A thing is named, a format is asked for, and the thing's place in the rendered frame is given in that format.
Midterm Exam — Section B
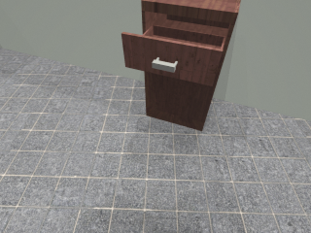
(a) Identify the cabinet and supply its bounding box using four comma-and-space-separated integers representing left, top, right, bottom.
141, 0, 241, 131

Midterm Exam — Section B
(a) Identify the handle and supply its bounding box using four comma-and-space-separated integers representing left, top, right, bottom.
152, 57, 178, 73

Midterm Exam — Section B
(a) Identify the drawer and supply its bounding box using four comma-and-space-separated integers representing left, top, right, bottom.
121, 25, 225, 86

